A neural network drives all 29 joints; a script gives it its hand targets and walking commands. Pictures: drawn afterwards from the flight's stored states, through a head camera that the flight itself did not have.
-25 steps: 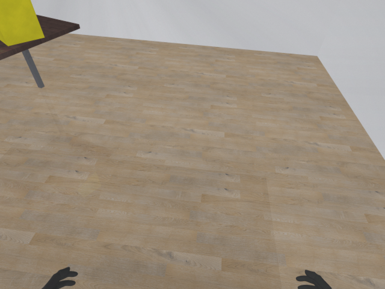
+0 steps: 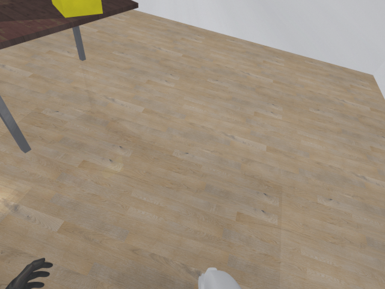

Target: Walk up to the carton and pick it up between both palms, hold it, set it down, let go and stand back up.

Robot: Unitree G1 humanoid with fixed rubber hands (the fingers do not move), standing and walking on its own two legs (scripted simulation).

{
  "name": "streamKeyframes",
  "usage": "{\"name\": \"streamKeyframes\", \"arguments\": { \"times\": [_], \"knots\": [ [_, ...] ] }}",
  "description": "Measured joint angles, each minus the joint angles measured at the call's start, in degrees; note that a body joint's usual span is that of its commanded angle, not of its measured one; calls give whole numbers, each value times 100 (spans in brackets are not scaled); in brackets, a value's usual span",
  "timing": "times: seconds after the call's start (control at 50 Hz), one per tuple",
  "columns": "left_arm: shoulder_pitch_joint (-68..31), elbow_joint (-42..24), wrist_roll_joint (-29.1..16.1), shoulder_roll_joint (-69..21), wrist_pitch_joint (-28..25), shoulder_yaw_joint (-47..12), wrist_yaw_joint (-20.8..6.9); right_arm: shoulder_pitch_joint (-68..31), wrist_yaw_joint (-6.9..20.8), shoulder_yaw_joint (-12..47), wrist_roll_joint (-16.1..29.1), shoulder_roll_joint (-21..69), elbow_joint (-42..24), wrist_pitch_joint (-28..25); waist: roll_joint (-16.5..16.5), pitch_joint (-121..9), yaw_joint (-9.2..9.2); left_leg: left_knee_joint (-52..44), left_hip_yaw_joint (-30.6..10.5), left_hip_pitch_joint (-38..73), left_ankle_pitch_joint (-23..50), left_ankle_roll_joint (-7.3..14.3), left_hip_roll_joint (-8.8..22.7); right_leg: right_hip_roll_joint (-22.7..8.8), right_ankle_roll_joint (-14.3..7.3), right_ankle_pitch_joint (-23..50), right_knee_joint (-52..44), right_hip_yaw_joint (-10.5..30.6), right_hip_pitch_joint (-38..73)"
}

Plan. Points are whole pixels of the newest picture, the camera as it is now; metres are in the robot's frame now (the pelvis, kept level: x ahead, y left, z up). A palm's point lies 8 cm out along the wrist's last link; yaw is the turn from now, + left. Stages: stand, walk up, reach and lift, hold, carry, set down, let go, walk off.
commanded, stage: walk up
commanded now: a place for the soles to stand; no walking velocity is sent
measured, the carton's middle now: out of the picture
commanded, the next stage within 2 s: none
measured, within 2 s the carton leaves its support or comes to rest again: neither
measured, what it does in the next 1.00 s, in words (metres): walks ahead, turning left: right foot, then left foot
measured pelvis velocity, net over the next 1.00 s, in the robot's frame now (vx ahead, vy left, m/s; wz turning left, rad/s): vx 0.50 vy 0.07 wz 0.36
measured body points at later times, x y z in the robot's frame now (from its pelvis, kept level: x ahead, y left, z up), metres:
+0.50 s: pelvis +0.26 -0.03 +0.00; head +0.27 -0.06 +0.45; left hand +0.33 +0.31 -0.05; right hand +0.39 -0.34 -0.10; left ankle +0.22 +0.16 -0.65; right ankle +0.30 -0.14 -0.74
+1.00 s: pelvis +0.50 +0.07 -0.01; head +0.51 +0.11 +0.44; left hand +0.52 +0.41 -0.11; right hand +0.68 -0.23 -0.08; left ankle +0.53 +0.20 -0.74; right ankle +0.55 -0.04 -0.66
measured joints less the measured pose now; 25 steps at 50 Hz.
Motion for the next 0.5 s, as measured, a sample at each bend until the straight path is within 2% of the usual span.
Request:
{"name": "streamKeyframes", "arguments": {
  "times": [0.08, 0.16, 0.28, 0.32, 0.36, 0.4, 0.44, 0.5],
  "knots": [
    [4, -1, 0, 0, 124, -1, -56, 46, -2, 0, 0, 0, -2, -21, 45, -105, 1, -333, -98, 469, -152, 66, -82, 0, 0, 719, -981, 1, -224],
    [-32, -2, 0, 0, 134, 0, -84, 102, -15, 0, 0, 0, -1, -67, 102, -291, 2, -554, -276, 890, -375, -7, -108, 1, 0, 1346, -1667, 1, -108],
    [-40, -4, 0, 1, 91, 0, -88, 116, -62, 1, 0, 1, 0, -71, 118, -590, 7, -551, -535, 1385, -1010, -147, -111, 2, 0, 1546, -2600, 5, 689],
    [-43, -2, -1, -44, 0, -1, -82, 27, -65, 2, 0, -16, 5, -62, 243, -553, 51, 85, -593, 1273, -1370, -163, -57, 93, -21, 1826, -2824, -39, 991],
    [-31, 2, 0, -149, -28, 1, -62, -120, -63, 9, 6, 49, 5, -59, 347, -435, 66, 1678, -568, 635, -1408, -139, -119, 101, -84, 1509, -2567, -135, 1089],
    [51, 1, 0, -208, -17, 0, -20, -127, -60, 26, 8, 67, 1, -59, 330, -364, 69, 2924, -473, -38, -1399, -118, -199, -73, -109, 1198, -2639, -216, 1426],
    [236, 0, 0, -220, -24, -1, 17, -124, -33, 27, 9, 35, -4, -60, 356, -287, 105, 3359, -434, -520, -1154, -148, -136, -210, -109, 1080, -2840, -258, 1845],
    [504, -1, 0, -220, -25, -3, 27, -123, 60, 28, 9, -25, -3, -52, 511, -188, 119, 3376, -440, -1161, -689, -211, 202, -259, -100, 926, -3074, -339, 2357]
  ]
}}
